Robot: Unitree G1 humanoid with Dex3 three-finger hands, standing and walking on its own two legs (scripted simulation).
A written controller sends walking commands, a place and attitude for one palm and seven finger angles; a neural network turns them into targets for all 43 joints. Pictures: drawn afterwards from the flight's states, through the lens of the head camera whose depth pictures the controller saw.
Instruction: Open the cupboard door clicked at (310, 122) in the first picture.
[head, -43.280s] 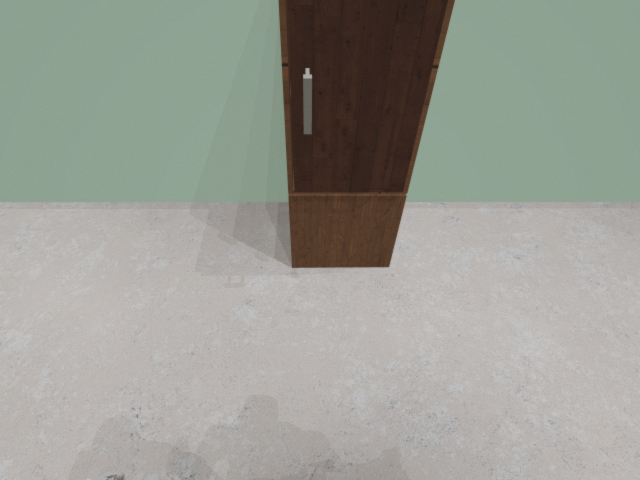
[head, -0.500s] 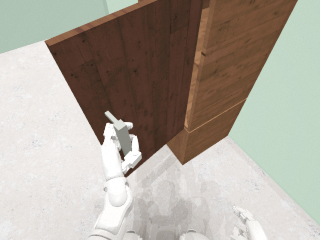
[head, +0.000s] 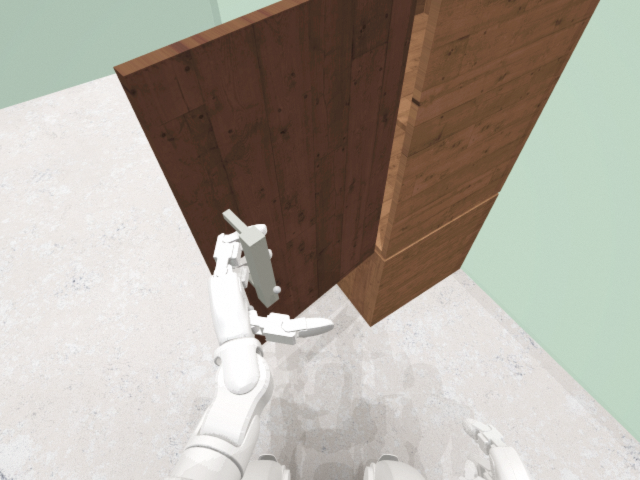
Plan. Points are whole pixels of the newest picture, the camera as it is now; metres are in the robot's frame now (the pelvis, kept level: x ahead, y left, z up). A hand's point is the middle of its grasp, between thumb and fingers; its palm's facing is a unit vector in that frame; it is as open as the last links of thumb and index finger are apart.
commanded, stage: open thumb and fingers to let go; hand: left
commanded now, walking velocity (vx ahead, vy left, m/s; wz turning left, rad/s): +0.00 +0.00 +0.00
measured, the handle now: (251, 260) +0.38 +0.11 +0.05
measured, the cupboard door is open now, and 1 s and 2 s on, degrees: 99 100 100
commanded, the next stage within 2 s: slide the hand sideways off the handle in 0.18 s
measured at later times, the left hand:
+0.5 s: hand (267, 312) +0.31 +0.08 +0.04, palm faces -0.22 -0.97 -0.06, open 16.2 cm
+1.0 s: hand (240, 348) +0.26 +0.11 +0.04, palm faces -0.15 -0.99 -0.01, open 16.3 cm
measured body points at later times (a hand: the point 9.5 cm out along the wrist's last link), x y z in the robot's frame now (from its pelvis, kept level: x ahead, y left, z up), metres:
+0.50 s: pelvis -0.01 +0.02 +0.00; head +0.05 +0.00 +0.44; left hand +0.31 +0.13 +0.05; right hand +0.15 -0.22 -0.11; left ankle +0.01 +0.12 -0.67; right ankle +0.03 -0.08 -0.67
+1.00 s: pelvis +0.01 +0.03 -0.01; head +0.07 +0.02 +0.44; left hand +0.27 +0.16 +0.04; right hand +0.19 -0.19 -0.10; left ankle +0.01 +0.12 -0.67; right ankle +0.03 -0.08 -0.67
